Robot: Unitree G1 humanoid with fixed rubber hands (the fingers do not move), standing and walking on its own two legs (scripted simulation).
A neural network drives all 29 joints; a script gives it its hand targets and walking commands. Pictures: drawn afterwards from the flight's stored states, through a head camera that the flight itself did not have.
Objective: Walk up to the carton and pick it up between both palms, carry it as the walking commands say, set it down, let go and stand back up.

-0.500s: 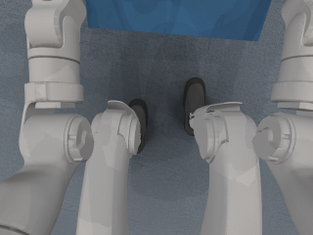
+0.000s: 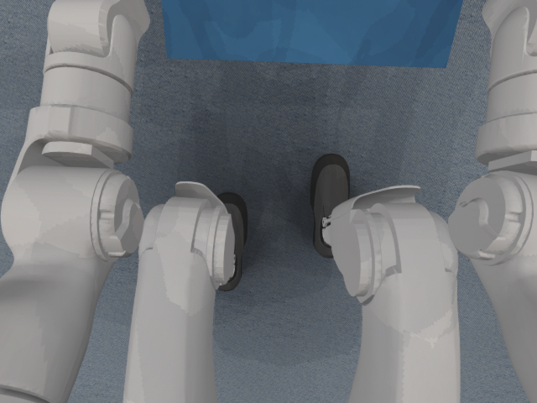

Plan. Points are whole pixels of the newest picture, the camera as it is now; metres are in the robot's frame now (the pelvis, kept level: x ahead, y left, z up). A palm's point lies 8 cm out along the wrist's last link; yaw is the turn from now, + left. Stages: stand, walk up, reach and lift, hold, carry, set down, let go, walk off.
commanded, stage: set down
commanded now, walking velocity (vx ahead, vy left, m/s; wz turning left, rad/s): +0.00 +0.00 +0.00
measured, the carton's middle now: out of the picture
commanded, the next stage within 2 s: none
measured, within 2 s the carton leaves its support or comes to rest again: rests again in 1.40 s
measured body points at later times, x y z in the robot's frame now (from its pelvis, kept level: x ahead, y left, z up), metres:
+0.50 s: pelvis +0.01 +0.00 -0.03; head +0.39 -0.01 +0.19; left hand +0.58 +0.14 -0.22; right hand +0.57 -0.24 -0.20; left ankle +0.11 +0.09 -0.38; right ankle +0.18 -0.12 -0.38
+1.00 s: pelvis +0.01 +0.00 -0.04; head +0.39 -0.01 +0.19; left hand +0.58 +0.14 -0.23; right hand +0.57 -0.24 -0.21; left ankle +0.11 +0.09 -0.38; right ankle +0.18 -0.12 -0.38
